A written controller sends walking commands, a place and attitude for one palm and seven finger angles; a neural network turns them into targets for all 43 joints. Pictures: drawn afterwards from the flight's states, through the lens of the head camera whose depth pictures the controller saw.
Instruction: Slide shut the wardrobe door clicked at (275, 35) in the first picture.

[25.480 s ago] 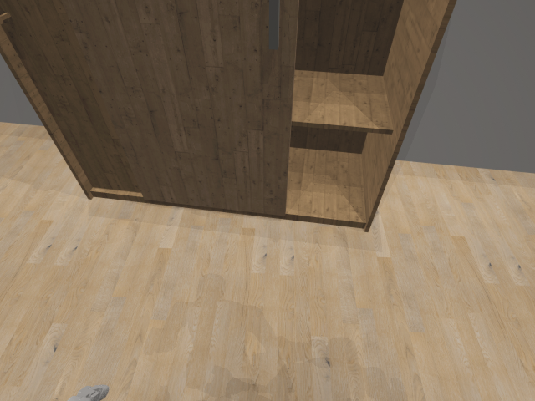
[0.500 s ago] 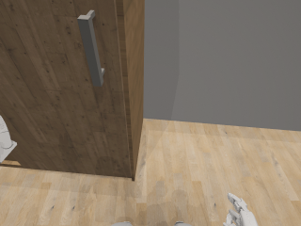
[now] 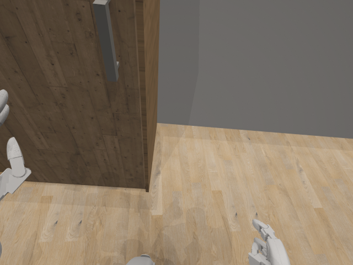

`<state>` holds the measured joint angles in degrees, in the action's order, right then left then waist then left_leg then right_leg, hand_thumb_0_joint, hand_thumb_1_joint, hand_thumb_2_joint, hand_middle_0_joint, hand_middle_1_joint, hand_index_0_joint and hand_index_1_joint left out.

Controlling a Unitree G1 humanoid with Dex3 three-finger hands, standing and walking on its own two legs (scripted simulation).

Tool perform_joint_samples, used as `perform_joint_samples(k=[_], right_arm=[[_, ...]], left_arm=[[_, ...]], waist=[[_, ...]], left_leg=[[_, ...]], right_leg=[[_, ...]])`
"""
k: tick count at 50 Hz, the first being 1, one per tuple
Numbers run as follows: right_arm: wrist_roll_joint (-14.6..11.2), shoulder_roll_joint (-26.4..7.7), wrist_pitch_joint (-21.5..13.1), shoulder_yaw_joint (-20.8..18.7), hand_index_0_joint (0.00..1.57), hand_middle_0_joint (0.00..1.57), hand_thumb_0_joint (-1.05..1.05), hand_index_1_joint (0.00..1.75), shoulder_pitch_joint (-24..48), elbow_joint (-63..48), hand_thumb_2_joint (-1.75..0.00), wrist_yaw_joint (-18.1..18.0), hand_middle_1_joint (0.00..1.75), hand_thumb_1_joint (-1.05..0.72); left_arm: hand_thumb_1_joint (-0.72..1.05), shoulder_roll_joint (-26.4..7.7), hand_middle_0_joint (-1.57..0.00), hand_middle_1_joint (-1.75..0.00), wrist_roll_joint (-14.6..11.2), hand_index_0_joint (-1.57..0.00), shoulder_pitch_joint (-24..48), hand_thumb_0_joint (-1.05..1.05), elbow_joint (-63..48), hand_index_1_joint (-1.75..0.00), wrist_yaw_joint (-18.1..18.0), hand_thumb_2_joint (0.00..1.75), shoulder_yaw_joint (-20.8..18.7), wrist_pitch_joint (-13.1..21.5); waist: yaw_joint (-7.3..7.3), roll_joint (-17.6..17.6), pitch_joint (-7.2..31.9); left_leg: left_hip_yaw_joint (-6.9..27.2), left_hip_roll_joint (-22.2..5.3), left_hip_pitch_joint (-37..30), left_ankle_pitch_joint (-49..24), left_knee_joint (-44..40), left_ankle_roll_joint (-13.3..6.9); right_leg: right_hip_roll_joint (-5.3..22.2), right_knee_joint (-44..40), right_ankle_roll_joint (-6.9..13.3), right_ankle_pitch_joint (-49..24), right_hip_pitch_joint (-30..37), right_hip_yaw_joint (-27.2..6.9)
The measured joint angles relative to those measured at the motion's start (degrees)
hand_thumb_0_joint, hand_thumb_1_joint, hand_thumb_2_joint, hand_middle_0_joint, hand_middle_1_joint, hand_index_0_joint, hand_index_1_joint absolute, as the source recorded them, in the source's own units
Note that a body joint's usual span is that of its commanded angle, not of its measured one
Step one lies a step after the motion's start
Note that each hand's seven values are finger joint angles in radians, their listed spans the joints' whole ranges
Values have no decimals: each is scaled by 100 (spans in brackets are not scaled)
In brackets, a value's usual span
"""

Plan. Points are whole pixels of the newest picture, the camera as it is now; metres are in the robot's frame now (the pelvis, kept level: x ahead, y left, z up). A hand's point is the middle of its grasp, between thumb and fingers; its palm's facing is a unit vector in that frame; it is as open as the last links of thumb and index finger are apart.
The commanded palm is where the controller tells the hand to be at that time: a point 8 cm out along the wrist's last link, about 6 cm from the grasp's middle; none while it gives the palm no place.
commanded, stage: stop stepping back and stand still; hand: left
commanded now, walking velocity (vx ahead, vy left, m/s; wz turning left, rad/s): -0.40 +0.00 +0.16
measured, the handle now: (110, 40) +0.56 +0.25 +0.20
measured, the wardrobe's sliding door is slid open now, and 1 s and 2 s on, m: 0.00 0.00 0.00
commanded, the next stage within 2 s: let the arm hang, fingers relaxed in 1.54 s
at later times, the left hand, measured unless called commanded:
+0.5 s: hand out of the picture +0.10 +0.31 +0.16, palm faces +0.54 -0.80 -0.28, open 7.4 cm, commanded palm +0.03 +0.33 +0.19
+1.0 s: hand out of the picture +0.09 +0.32 +0.17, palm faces +0.50 -0.76 -0.41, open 7.4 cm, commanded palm +0.02 +0.35 +0.19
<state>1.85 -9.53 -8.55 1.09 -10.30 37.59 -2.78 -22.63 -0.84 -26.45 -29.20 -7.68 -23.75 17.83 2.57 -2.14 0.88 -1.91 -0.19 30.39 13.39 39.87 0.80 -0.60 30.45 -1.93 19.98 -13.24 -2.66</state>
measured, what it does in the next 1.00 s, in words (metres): walks backwards: left foot, then left foot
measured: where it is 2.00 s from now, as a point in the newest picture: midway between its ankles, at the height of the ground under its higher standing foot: outside the picture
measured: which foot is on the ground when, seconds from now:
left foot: up 0.00-0.02, down 0.04-0.26, up 0.28-0.44, down 0.46-1.00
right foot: down 0.00-0.48, up 0.50-0.66, down 0.68-1.00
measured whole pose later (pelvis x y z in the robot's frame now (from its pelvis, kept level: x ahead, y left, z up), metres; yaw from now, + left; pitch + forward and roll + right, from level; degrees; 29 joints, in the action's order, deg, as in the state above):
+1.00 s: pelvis -0.11 +0.05 +0.00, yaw +2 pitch -2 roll +0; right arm 0.8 -10.7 -7.6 0.8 -14.4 36.8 -4.2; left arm -22.2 0.2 -27.0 -26.3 -9.1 -24.4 11.1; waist -0.6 -2.6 0.6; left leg -2.8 -1.0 18.1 17.5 37.1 -0.9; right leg 1.0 36.5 0.0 18.6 -16.2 2.1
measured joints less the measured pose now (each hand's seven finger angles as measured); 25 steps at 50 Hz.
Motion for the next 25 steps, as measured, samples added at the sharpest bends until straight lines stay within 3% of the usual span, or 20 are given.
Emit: perform_joint_samples(k=[1,3,5,8,12,14,16,18,21,23,25], right_arm=[[-16,-10,34,18,21,20,1,30,-18,-47,-90,-27,30,-90],[-58,-33,64,-2,21,20,1,30,11,-154,-90,-80,30,-90],[-52,5,74,-42,21,20,1,30,123,-235,-90,-69,30,-91],[-35,-6,-7,-58,21,20,1,30,109,-410,-90,-5,30,-91],[-66,-82,27,-72,21,20,1,30,-217,-598,-90,-24,30,-91],[-72,-129,120,-87,20,20,1,30,-363,-621,-90,-66,30,-90],[-77,-241,239,-116,20,20,1,30,-375,-406,-90,-95,30,-90],[-92,-313,333,-126,20,20,1,30,-465,-106,-90,-130,30,-90],[-94,-375,363,-121,20,20,1,30,-666,140,-90,-222,30,-91],[-102,-479,290,-141,21,20,1,30,-771,126,-90,-298,30,-91],[-116,-409,240,-165,20,20,1,30,-649,144,-90,-338,30,-91]], left_arm=[[89,-52,-21,-31,17,-21,-30,1,-28,-30,24,90,11,-37],[88,-191,-21,-31,8,-21,-6,1,-60,-30,68,90,-21,-99],[88,-361,-21,-31,-56,-21,29,1,-36,-30,98,90,-111,-156],[88,-499,-21,-31,-140,-21,-270,1,-198,-30,85,90,-228,-276],[88,-564,-21,-31,-164,-22,-864,1,-467,-30,4,90,-305,-430],[88,-634,-21,-31,-141,-22,-982,1,-480,-30,-28,90,-395,-504],[88,-516,-21,-31,-146,-22,-915,1,-423,-30,-39,90,-382,-572],[88,-305,-21,-31,-122,-22,-702,1,-238,-30,-72,90,-281,-623],[88,77,-21,-31,-34,-22,-260,1,253,-30,-199,90,-88,-693],[88,302,-21,-31,0,-21,76,1,479,-30,-268,90,76,-812],[89,344,-21,-31,14,-21,373,1,615,-30,-297,90,122,-892]], waist=[[-51,-53,31],[-209,-120,-12],[-298,-230,-189],[-400,-114,-318],[-470,66,-162],[-419,4,-37],[-217,11,-13],[-59,-36,124],[11,-99,387],[-70,26,479],[-237,-61,320]], left_leg=[[8,41,-202,-263,-155,2],[36,124,-467,-433,-677,-277],[0,169,-513,-526,-911,-439],[57,19,-598,-873,-1262,-453],[156,-57,-582,-985,-1475,-375],[123,67,-299,-312,-1097,-226],[211,138,69,267,200,-56],[200,135,121,465,1140,-15],[65,-64,-526,678,760,-118],[124,-217,-1156,968,-182,-208],[147,-104,-1138,628,-226,-192]], right_leg=[[25,55,-34,6,-56,-31],[70,315,-59,8,-257,1],[28,875,47,358,-547,-77],[-196,1431,132,795,-757,76],[-195,622,274,764,-274,531],[-72,-157,430,600,33,558],[12,-154,429,-254,-107,509],[132,-70,345,-399,-168,469],[381,23,204,-372,-228,599],[418,365,151,-148,-393,722],[430,1009,161,310,-645,576]])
